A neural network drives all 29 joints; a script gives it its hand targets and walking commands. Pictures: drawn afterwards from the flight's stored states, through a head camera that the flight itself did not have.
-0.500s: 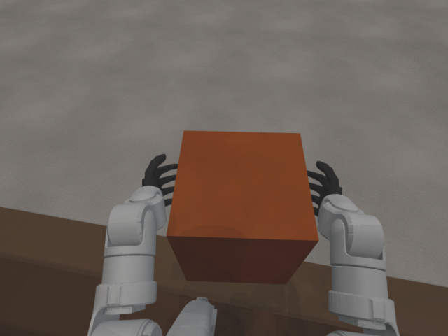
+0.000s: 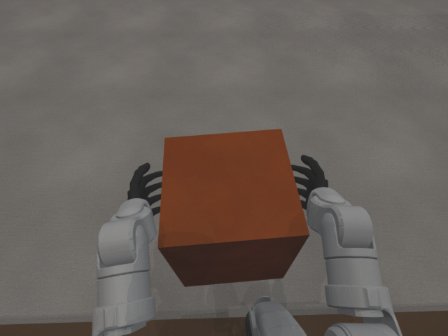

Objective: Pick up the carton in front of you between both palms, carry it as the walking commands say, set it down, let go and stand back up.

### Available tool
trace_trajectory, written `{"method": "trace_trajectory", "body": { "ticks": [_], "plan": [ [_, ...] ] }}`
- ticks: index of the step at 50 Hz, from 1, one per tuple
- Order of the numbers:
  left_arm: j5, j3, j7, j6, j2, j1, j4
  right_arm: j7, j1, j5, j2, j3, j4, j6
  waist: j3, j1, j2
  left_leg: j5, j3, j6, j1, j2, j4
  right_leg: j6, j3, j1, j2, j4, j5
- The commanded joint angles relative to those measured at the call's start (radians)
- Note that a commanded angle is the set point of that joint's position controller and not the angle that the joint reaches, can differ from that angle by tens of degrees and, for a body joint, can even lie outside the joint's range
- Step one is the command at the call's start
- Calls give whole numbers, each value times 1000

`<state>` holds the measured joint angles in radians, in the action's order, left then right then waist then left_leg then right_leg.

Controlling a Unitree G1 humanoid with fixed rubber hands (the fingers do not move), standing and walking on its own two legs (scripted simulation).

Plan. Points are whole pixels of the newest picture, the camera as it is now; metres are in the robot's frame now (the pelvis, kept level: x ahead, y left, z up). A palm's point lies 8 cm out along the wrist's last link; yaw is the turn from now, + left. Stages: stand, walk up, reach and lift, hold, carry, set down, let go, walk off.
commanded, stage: carry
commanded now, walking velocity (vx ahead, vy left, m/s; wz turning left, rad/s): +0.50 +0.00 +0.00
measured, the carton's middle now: (229, 214) +0.34 -0.03 -0.01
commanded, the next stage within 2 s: none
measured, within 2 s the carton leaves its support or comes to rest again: neither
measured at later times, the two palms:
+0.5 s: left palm (149, 108) +0.71 +0.15 -0.03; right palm (252, 105) +0.71 -0.15 -0.05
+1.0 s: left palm (169, 60) +1.08 +0.11 -0.10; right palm (245, 57) +1.07 -0.19 -0.10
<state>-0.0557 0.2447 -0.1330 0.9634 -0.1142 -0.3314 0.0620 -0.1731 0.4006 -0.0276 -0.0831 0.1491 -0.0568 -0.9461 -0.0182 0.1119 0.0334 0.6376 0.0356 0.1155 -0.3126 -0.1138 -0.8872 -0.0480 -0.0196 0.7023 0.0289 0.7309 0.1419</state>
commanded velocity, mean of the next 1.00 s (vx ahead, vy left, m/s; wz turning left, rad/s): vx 0.50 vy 0.00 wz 0.00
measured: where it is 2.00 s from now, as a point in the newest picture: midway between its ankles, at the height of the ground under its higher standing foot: (206, 153)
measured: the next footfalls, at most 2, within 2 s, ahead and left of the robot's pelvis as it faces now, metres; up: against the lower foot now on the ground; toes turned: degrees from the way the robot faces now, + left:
right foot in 0.10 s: +0.23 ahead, -0.08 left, -0.11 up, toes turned -2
left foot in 0.52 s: +0.60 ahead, +0.07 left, -0.22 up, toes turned +1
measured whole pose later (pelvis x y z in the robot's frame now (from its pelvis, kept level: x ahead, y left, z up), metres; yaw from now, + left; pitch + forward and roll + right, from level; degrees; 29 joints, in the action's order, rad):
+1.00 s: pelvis +0.75 -0.03 -0.19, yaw -1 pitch +5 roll +0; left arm -0.04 0.20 -0.13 0.95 -0.11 -0.36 0.12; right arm -0.17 0.40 -0.02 -0.07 0.16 0.07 -0.97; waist -0.03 0.02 -0.03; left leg 0.52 0.03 0.02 -0.17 -0.02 -0.80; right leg -0.10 0.14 0.55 -0.02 0.53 -0.06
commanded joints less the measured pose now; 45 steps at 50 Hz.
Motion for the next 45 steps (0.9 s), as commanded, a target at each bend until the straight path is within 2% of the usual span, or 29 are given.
{"method": "trace_trajectory", "body": {
  "ticks": [1,2,3,4,5,6,7,8,9,10,12,13,16,17,19,22,24,25,26,27,28,29,30,31,33,35,38,42,45],
  "plan": [
    [199,-673,55,-32,-766,-585,90,131,575,-295,-876,-676,173,34,-298,12,-136,-555,-170,66,62,136,108,-11,124,-269,-71,-237,241],
    [198,-671,51,-28,-737,-564,92,126,565,-287,-859,-672,175,31,-354,-21,-168,-607,-127,46,49,156,14,-33,148,-388,-79,-143,327],
    [199,-668,47,-22,-704,-534,92,120,533,-277,-834,-667,172,25,-380,-71,-153,-732,-100,17,68,148,-92,-34,165,-451,-98,-164,254],
    [201,-671,44,-15,-684,-524,99,111,503,-263,-813,-657,169,18,-404,-146,-111,-906,-71,-11,46,164,-272,-49,170,-577,-94,-221,204],
    [202,-661,41,-7,-656,-477,81,101,506,-243,-775,-631,179,10,-424,-264,18,-833,-17,-57,-80,124,-562,-87,123,-761,-49,-295,145],
    [193,-646,37,6,-621,-463,56,88,498,-209,-750,-606,168,-2,-402,-220,185,-3,12,-94,-389,28,-813,-131,-71,-966,121,-121,524],
    [220,-658,30,14,-604,-468,25,75,451,-181,-697,-558,148,-20,-496,-189,177,43,-80,-101,-589,46,-827,-239,-351,-1158,262,-19,573],
    [252,-684,30,19,-622,-494,35,60,441,-154,-656,-526,159,-29,-499,-216,96,7,-85,-90,-674,68,-785,-309,-489,-1123,303,-94,237],
    [292,-701,35,19,-659,-541,53,52,448,-139,-657,-500,161,-32,-480,-223,36,13,-112,-84,-724,103,-736,-343,-588,-1041,304,-134,-10],
    [331,-725,44,20,-697,-596,78,47,460,-122,-661,-481,161,-31,-444,-211,-84,-84,-153,-77,-727,135,-628,-324,-609,-953,298,-133,-51],
    [388,-766,70,11,-784,-702,98,52,481,-89,-696,-465,155,-23,-347,-175,-122,-190,-139,-91,-587,165,-401,-304,-524,-682,274,-174,-36],
    [405,-779,81,3,-817,-732,99,57,492,-87,-716,-470,162,-15,-318,-174,-71,-195,-106,-101,-514,163,-263,-292,-482,-594,241,-218,-98],
    [417,-784,105,-19,-866,-731,78,75,540,-100,-779,-529,203,12,-361,-185,45,-473,-46,-78,-440,158,-217,-221,-314,-613,182,-162,143],
    [415,-785,109,-23,-872,-722,75,79,556,-106,-782,-546,218,19,-345,-208,8,-655,-69,-76,-533,167,-72,-189,-249,-687,96,-79,52],
    [401,-777,110,-29,-860,-669,53,81,552,-116,-779,-565,233,26,-336,-240,-17,-902,14,-83,-371,114,223,-155,-147,-622,20,-51,-120],
    [381,-753,100,-32,-807,-593,39,77,530,-122,-738,-586,264,20,-293,-270,75,-1020,79,-68,-185,78,422,-142,-103,-557,-6,3,-205],
    [360,-745,91,-19,-770,-547,24,70,499,-110,-694,-572,250,4,-283,-267,74,-1071,73,-52,-121,86,523,-119,-96,-606,-9,97,-204],
    [350,-739,86,-11,-754,-540,16,65,468,-101,-670,-558,236,-6,-301,-213,58,-1072,84,-35,-33,96,579,-105,-75,-621,-14,216,-104],
    [339,-733,81,-5,-737,-548,12,61,438,-89,-647,-537,227,-16,-349,-119,53,-1044,107,-28,134,125,600,-85,-43,-586,-4,388,-14],
    [327,-714,75,2,-713,-564,12,61,418,-83,-610,-518,227,-26,-382,-79,-44,-1050,11,-17,353,209,523,-48,-9,-398,-41,622,-310],
    [319,-705,71,20,-710,-576,10,53,439,-77,-584,-510,193,-34,-513,-103,-257,-1520,-240,103,767,434,173,8,-14,-32,-74,820,-806],
    [314,-690,61,33,-681,-544,7,48,401,-100,-595,-518,167,-43,-593,-40,-277,-1372,-452,207,885,516,191,30,-20,162,-74,954,-824],
    [316,-673,54,37,-686,-535,36,47,412,-130,-622,-531,186,-44,-631,-3,-254,-856,-604,287,841,547,314,31,-27,251,-57,973,-783],
    [312,-675,48,37,-707,-585,69,58,450,-171,-681,-557,212,-43,-558,-4,-105,-703,-592,235,725,457,386,11,-38,299,-21,872,-651],
    [275,-644,48,27,-753,-607,72,90,598,-244,-802,-631,267,-34,-449,-40,-25,-779,-488,206,456,434,402,17,-37,219,8,724,-567],
    [231,-639,55,8,-782,-596,74,118,666,-301,-876,-680,292,-15,-438,-61,-61,-710,-422,175,348,392,435,20,-18,148,22,628,-572],
    [201,-665,60,-20,-797,-588,89,146,663,-331,-910,-720,281,9,-423,-59,-144,-869,-311,150,349,343,437,30,28,165,33,454,-467],
    [197,-702,68,-33,-785,-559,115,156,592,-314,-889,-722,252,18,-388,-38,-155,-1056,-160,89,345,270,438,15,96,8,-2,72,-251],
    [217,-725,76,-24,-760,-551,134,150,558,-285,-854,-710,248,12,-368,-54,-167,-1162,-78,22,342,258,438,-1,175,-196,-55,-178,-111]
  ]
}}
